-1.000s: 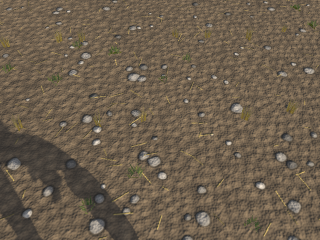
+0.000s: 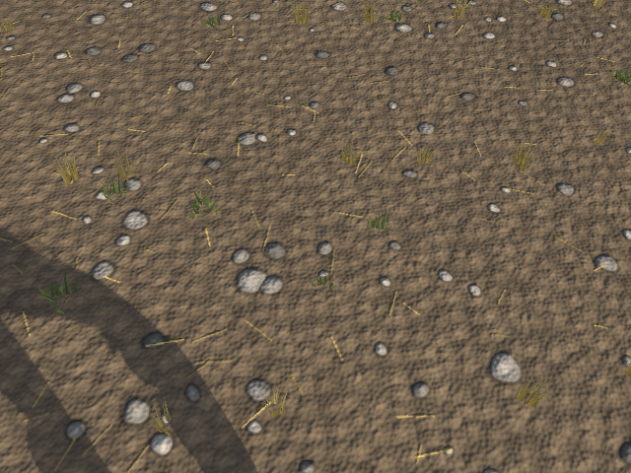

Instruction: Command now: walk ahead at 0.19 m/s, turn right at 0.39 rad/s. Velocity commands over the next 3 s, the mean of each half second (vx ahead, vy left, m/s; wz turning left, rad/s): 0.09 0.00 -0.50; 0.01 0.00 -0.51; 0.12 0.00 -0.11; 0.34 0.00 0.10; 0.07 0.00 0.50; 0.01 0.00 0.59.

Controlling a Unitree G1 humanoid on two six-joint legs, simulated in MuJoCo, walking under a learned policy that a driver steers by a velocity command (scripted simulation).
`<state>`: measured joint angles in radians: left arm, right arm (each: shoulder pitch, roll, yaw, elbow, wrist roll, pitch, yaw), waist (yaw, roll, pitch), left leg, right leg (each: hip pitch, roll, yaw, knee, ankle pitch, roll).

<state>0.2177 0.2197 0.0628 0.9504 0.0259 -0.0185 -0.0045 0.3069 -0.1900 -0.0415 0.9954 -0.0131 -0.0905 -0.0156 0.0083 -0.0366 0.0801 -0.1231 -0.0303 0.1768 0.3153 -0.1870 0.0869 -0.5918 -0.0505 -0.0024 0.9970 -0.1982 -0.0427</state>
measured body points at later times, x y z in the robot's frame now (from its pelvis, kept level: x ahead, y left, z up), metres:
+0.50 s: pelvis +0.08 -0.03 -0.01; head +0.11 -0.05 +0.44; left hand +0.23 +0.22 -0.13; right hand +0.13 -0.30 -0.15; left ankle +0.13 +0.13 -0.69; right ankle +0.13 -0.09 -0.75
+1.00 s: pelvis +0.08 +0.02 +0.00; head +0.12 +0.03 +0.45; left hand +0.32 +0.20 -0.14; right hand +0.03 -0.27 -0.10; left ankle +0.12 +0.11 -0.75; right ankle -0.01 -0.08 -0.68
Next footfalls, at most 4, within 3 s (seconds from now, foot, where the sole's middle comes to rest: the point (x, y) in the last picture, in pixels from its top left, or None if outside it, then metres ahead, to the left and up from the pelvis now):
0.22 right None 0.17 -0.10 -0.78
0.74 left None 0.16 0.09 -0.78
1.14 right None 0.03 -0.09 -0.78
1.52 left None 0.20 0.05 -0.78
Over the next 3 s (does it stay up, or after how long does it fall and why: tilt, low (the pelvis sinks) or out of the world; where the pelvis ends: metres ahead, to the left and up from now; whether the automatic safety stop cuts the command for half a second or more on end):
stays up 0.33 -0.15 -0.01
